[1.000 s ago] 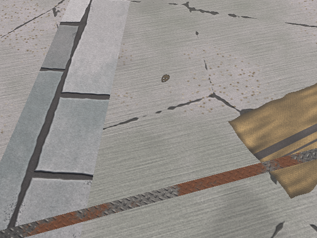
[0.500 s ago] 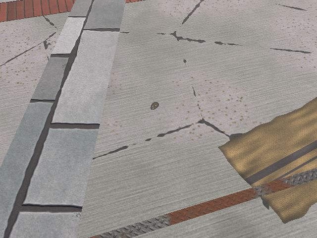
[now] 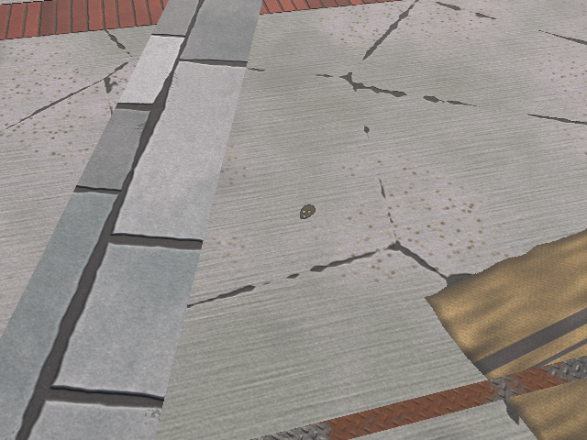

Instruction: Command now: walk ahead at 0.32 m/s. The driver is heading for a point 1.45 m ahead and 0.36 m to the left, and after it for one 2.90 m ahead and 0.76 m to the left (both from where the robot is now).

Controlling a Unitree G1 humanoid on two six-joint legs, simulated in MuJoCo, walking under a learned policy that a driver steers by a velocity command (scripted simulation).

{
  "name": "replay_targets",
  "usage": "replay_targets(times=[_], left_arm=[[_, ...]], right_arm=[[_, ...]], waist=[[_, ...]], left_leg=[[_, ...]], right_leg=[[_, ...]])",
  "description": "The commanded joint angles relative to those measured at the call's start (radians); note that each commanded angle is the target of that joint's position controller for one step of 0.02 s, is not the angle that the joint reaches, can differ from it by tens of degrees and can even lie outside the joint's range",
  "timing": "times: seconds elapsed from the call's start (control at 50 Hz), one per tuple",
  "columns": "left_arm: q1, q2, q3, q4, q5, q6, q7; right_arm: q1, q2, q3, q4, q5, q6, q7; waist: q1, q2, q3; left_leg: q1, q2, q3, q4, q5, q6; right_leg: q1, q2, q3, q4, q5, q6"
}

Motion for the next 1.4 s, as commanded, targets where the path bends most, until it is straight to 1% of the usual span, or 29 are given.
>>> replay_targets(times=[0.02,0.04,0.06,0.08,0.1,0.12,0.18,0.32,0.44,0.48,0.52,0.54,0.56,0.58,0.6,0.64,0.7,0.74,0.84,1.0,1.02,1.04,1.06,1.08,1.1,1.12,1.16,1.26,1.4], left_arm=[[-0.115,0.154,0.032,-0.069,-0.002,-0.014,-0.005],[-0.130,0.108,0.017,-0.074,0.007,-0.019,-0.008],[-0.140,0.031,-0.005,-0.112,0.020,-0.032,-0.010],[-0.152,0.059,0.005,-0.127,-0.004,-0.049,-0.005],[-0.145,0.095,0.013,-0.124,-0.030,-0.062,-0.008],[-0.142,0.109,0.016,-0.113,-0.031,-0.070,-0.014],[-0.159,0.104,0.028,-0.100,0.002,-0.069,-0.021],[-0.376,0.024,0.000,-0.167,0.004,-0.057,-0.039],[-0.511,0.042,-0.007,-0.216,-0.005,-0.070,-0.072],[-0.457,0.080,0.007,-0.206,-0.003,-0.074,-0.077],[-0.205,0.149,0.046,-0.131,0.002,-0.070,-0.065],[-0.031,0.198,0.059,-0.088,0.023,-0.067,-0.055],[0.045,0.268,0.070,-0.059,0.041,-0.064,-0.055],[0.033,0.174,0.044,-0.056,0.031,-0.058,-0.056],[-0.085,0.147,0.029,-0.067,0.022,-0.059,-0.053],[-0.221,0.075,0.008,-0.079,0.027,-0.072,-0.056],[-0.266,0.055,-0.001,-0.045,0.055,-0.090,-0.061],[-0.288,0.096,0.006,-0.033,0.060,-0.090,-0.047],[-0.280,0.155,0.021,-0.023,0.043,-0.046,0.005],[-0.245,0.187,0.039,-0.027,-0.001,0.027,0.027],[-0.187,0.167,0.037,-0.013,0.003,0.031,0.026],[-0.180,0.127,0.025,-0.043,0.039,0.024,0.020],[-0.241,0.086,0.011,-0.091,0.057,0.018,0.014],[-0.286,0.124,0.020,-0.089,0.043,0.014,0.003],[-0.294,0.131,0.025,-0.090,0.014,0.015,0.001],[-0.281,0.134,0.030,-0.071,0.012,0.019,0.009],[-0.292,0.152,0.040,-0.070,0.027,0.027,0.021],[-0.303,0.112,0.031,-0.075,0.020,0.024,0.024],[-0.296,0.131,0.034,-0.081,0.013,0.008,0.006]], right_arm=[[0.111,-0.086,-0.031,0.029,-0.009,-0.025,0.011],[0.213,-0.116,-0.044,0.054,-0.009,-0.020,0.006],[0.326,-0.232,-0.068,0.061,-0.007,-0.017,-0.003],[0.336,-0.215,-0.053,0.063,-0.023,-0.029,0.006],[0.241,-0.171,-0.037,0.034,-0.024,-0.043,0.007],[0.171,-0.129,-0.025,0.007,-0.023,-0.050,0.009],[0.135,-0.081,-0.002,-0.014,-0.031,-0.048,0.015],[0.226,-0.122,0.001,-0.010,-0.033,-0.027,-0.020],[0.304,-0.125,-0.011,0.013,-0.016,-0.012,-0.026],[0.282,-0.148,-0.023,0.002,-0.019,-0.004,-0.028],[0.253,-0.150,-0.025,-0.012,-0.030,0.015,-0.029],[0.256,-0.123,-0.013,-0.035,-0.042,0.017,-0.030],[0.407,0.020,0.028,-0.037,-0.042,0.001,-0.015],[0.374,-0.054,0.010,-0.007,-0.021,-0.026,-0.010],[0.271,-0.110,-0.010,-0.051,0.007,-0.039,-0.008],[0.184,-0.099,-0.018,-0.065,0.004,-0.030,-0.028],[0.251,-0.029,-0.019,-0.055,-0.006,0.025,-0.041],[0.209,-0.036,-0.025,-0.099,-0.014,0.047,-0.050],[0.061,-0.059,-0.030,-0.192,-0.020,0.062,-0.029],[-0.005,-0.085,-0.056,-0.290,-0.016,0.076,0.011],[0.041,-0.129,-0.074,-0.286,-0.021,0.072,0.005],[0.103,-0.258,-0.110,-0.292,-0.029,0.072,-0.014],[0.132,-0.295,-0.111,-0.302,-0.050,0.069,-0.016],[0.139,-0.226,-0.092,-0.310,-0.051,0.054,-0.008],[0.076,-0.212,-0.090,-0.325,-0.043,0.042,-0.012],[0.016,-0.196,-0.088,-0.340,-0.026,0.040,-0.018],[-0.029,-0.174,-0.079,-0.357,-0.019,0.050,-0.030],[0.002,-0.195,-0.086,-0.366,-0.021,0.061,-0.049],[-0.032,-0.202,-0.086,-0.389,-0.024,0.082,-0.051]], waist=[[-0.103,-0.061,0.036],[-0.146,0.007,0.007],[-0.164,0.289,-0.040],[-0.159,0.286,-0.042],[-0.111,0.187,0.046],[-0.084,0.145,0.087],[-0.052,0.113,0.094],[-0.091,0.089,0.116],[-0.091,0.089,0.152],[-0.038,0.111,0.090],[0.098,0.136,-0.075],[0.155,0.088,-0.210],[0.076,-0.196,-0.402],[0.105,-0.146,-0.445],[0.074,-0.132,-0.256],[0.008,0.009,-0.084],[-0.064,-0.043,-0.052],[-0.082,-0.066,-0.029],[-0.041,-0.061,-0.047],[-0.041,-0.052,-0.029],[-0.050,0.010,-0.062],[-0.041,0.239,-0.116],[-0.050,0.357,-0.174],[-0.077,0.182,-0.227],[-0.049,0.142,-0.181],[-0.024,0.079,-0.143],[-0.001,0.101,-0.117],[-0.014,0.133,-0.124],[-0.026,0.184,-0.101]], left_leg=[[0.264,-0.059,0.057,-0.154,0.201,-0.020],[0.396,0.003,-0.047,-0.202,0.153,-0.002],[0.521,0.253,-0.461,-0.376,-0.014,0.119],[0.512,0.361,-0.748,-0.489,-0.162,0.222],[0.458,0.362,-0.688,-0.491,-0.226,0.215],[0.414,0.314,-0.577,-0.495,-0.195,0.175],[0.331,0.215,-0.330,-0.519,0.130,0.102],[0.263,0.148,-0.120,-0.566,0.452,0.103],[0.398,0.214,-0.094,-0.529,0.540,0.103],[0.457,0.230,-0.083,-0.429,0.809,0.085],[0.430,0.179,-0.043,-0.120,1.111,0.042],[0.203,0.135,-0.039,0.153,0.892,0.008],[-0.192,-0.082,-0.035,0.593,0.096,-0.070],[-0.239,-0.107,-0.207,0.746,-0.226,-0.064],[-0.298,-0.049,-0.193,0.767,-0.190,-0.054],[-0.244,0.036,-0.136,0.643,-0.085,-0.061],[-0.069,0.061,-0.127,0.520,-0.016,-0.071],[-0.097,0.061,-0.116,0.417,0.038,-0.088],[-0.108,0.077,-0.067,0.178,0.239,-0.097],[-0.064,0.009,0.020,-0.126,0.195,-0.027],[0.051,0.002,-0.024,-0.226,0.372,0.010],[0.247,0.183,-0.285,-0.231,0.817,0.097],[0.384,0.359,-0.587,-0.260,0.975,0.307],[0.383,0.332,-0.545,-0.275,0.894,0.309],[0.337,0.284,-0.449,-0.280,0.818,0.260],[0.292,0.234,-0.387,-0.286,0.713,0.205],[0.190,0.189,-0.344,-0.309,0.637,0.173],[0.196,0.161,-0.364,-0.310,0.563,0.173],[0.132,0.136,-0.476,-0.302,0.420,0.152]], right_leg=[[-0.250,-0.152,0.146,-0.106,-0.024,-0.129],[-0.342,-0.090,0.066,0.074,0.051,-0.086],[-0.536,0.033,-0.066,0.438,-0.067,0.002],[-0.653,0.054,0.040,0.665,-0.243,0.005],[-0.739,-0.019,0.091,0.763,-0.175,-0.022],[-0.754,-0.066,0.075,0.772,-0.069,-0.043],[-0.670,-0.129,0.037,0.654,0.129,-0.041],[-0.596,-0.090,-0.053,0.276,0.370,0.021],[-0.563,-0.058,-0.050,0.098,0.386,-0.028],[-0.461,-0.022,-0.067,0.088,0.320,-0.061],[-0.134,0.038,-0.106,0.076,0.316,-0.112],[0.202,-0.100,0.037,0.137,0.452,-0.167],[0.576,-0.399,0.529,0.075,0.477,-0.371],[0.521,-0.415,0.648,-0.026,0.566,-0.372],[0.343,-0.380,0.452,-0.041,0.649,-0.322],[0.039,-0.303,0.200,-0.098,0.783,-0.254],[-0.186,-0.255,0.046,-0.181,0.790,-0.235],[-0.221,-0.254,-0.012,-0.205,0.799,-0.246],[-0.158,-0.258,-0.094,-0.223,0.600,-0.228],[0.003,-0.303,-0.108,0.014,0.517,-0.132],[-0.029,-0.243,-0.150,0.146,0.477,-0.070],[-0.237,-0.134,-0.221,0.435,0.219,0.014],[-0.519,0.042,-0.143,0.667,-0.363,0.069],[-0.544,0.013,0.018,0.793,-0.361,0.055],[-0.575,-0.009,0.037,0.807,-0.275,0.042],[-0.582,-0.032,0.041,0.768,-0.195,0.043],[-0.516,-0.035,0.038,0.710,-0.097,0.057],[-0.474,-0.001,0.050,0.494,-0.025,0.091],[-0.335,0.026,0.066,0.270,-0.014,0.089]])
